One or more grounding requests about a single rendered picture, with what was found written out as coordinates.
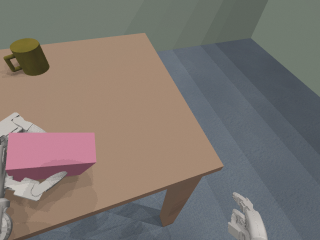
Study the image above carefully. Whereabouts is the right robot hand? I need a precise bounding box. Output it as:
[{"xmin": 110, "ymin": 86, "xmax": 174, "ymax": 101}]
[{"xmin": 228, "ymin": 192, "xmax": 268, "ymax": 240}]

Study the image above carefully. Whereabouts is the sponge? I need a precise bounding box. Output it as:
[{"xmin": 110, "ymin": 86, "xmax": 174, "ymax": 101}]
[{"xmin": 5, "ymin": 132, "xmax": 97, "ymax": 182}]

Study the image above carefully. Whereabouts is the left robot forearm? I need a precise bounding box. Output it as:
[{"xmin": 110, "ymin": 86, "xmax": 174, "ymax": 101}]
[{"xmin": 0, "ymin": 198, "xmax": 13, "ymax": 240}]

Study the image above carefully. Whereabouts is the left robot hand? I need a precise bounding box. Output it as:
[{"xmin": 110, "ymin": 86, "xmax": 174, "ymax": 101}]
[{"xmin": 0, "ymin": 112, "xmax": 68, "ymax": 202}]

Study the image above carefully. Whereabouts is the table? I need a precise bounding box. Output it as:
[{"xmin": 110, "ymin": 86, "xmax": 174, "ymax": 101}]
[{"xmin": 0, "ymin": 33, "xmax": 224, "ymax": 240}]

